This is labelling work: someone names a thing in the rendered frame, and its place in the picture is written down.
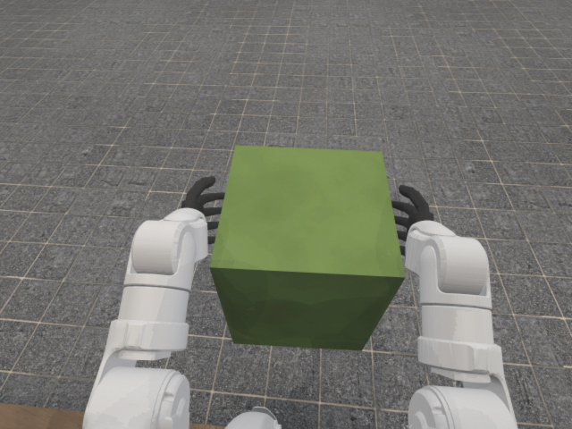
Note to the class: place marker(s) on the right robot forearm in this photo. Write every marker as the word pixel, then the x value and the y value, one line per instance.
pixel 455 291

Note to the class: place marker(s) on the left robot forearm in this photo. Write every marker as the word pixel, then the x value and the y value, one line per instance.
pixel 151 321

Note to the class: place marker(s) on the robot left upper arm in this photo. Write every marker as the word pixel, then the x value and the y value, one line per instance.
pixel 140 398

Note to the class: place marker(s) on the left robot hand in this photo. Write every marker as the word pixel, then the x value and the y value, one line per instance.
pixel 196 201

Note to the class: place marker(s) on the robot right upper arm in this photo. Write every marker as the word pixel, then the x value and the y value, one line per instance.
pixel 442 407

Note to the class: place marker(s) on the carton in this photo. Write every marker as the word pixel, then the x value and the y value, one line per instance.
pixel 306 252

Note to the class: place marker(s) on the right robot hand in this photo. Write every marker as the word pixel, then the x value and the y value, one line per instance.
pixel 417 212

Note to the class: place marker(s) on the left robot shin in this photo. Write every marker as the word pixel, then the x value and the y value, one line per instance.
pixel 264 410

